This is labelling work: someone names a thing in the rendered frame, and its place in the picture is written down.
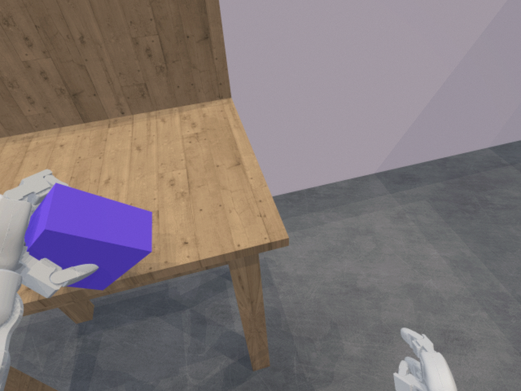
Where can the sponge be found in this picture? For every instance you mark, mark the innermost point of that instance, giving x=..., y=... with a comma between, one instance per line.
x=71, y=227

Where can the table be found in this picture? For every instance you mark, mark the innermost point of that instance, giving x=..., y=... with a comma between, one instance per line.
x=130, y=100

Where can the left robot forearm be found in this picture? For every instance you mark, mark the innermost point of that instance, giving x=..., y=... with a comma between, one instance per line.
x=11, y=313

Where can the robot right hand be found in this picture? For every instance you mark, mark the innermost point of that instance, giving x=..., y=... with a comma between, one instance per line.
x=432, y=373

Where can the robot left hand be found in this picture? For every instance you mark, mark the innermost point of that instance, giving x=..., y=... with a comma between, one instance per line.
x=16, y=208

